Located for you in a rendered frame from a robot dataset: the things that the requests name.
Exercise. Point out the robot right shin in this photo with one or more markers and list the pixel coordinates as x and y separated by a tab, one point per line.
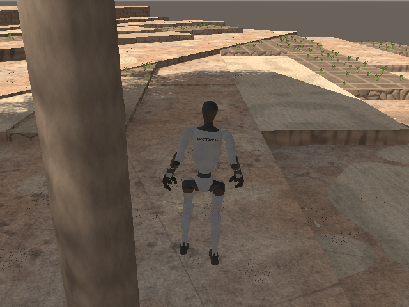
215	236

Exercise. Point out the left robot upper arm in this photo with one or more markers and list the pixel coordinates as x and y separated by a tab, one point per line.
183	143

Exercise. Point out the right robot hand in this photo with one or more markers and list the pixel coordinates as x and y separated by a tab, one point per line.
241	181

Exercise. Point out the robot right forearm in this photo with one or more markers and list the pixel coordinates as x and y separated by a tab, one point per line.
236	169

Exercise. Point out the left robot foot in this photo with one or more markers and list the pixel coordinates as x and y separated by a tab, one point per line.
183	248

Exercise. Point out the robot left forearm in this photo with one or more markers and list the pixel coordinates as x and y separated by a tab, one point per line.
172	167

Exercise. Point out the left robot hand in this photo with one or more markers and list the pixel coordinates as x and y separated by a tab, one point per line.
168	180

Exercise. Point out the right robot upper arm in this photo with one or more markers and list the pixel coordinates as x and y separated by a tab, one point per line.
230	146

